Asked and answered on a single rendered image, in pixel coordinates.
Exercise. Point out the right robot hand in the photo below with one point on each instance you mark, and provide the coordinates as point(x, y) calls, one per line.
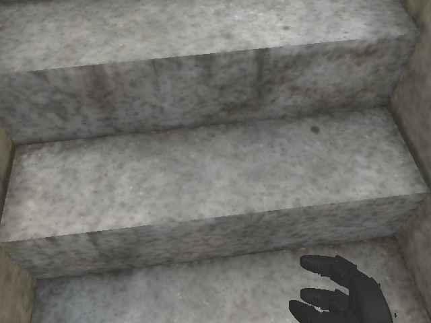
point(364, 304)

